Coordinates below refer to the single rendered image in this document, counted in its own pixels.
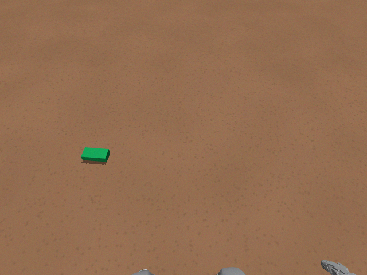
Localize right robot hand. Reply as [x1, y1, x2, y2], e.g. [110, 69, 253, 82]
[321, 260, 356, 275]

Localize small box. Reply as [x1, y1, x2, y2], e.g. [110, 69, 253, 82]
[81, 147, 110, 162]

